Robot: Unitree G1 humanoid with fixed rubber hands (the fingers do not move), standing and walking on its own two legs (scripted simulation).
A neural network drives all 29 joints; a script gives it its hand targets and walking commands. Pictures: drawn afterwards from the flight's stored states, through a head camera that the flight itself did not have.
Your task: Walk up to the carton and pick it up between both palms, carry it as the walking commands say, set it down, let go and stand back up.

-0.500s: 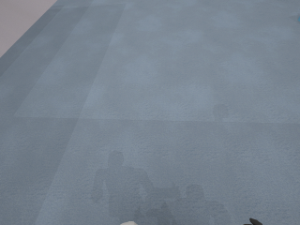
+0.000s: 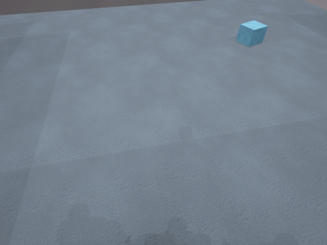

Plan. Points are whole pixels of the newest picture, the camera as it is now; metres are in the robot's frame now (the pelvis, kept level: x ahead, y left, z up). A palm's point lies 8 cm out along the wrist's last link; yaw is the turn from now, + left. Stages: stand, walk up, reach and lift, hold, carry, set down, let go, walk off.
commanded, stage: walk up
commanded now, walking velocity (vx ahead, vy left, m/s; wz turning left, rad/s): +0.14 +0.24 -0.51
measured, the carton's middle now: (251, 33) +2.80 -1.28 -0.67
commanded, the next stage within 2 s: none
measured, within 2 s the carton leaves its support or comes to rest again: neither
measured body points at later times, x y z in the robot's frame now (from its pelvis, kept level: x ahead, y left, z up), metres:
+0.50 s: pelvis +0.14 +0.05 -0.02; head +0.17 +0.04 +0.43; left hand +0.19 +0.34 -0.15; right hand +0.23 -0.24 -0.13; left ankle +0.21 +0.19 -0.75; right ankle +0.01 -0.13 -0.74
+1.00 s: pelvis +0.39 -0.03 -0.01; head +0.43 -0.06 +0.43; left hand +0.61 +0.14 -0.13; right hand +0.28 -0.25 -0.16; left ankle +0.35 +0.14 -0.65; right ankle +0.38 -0.12 -0.74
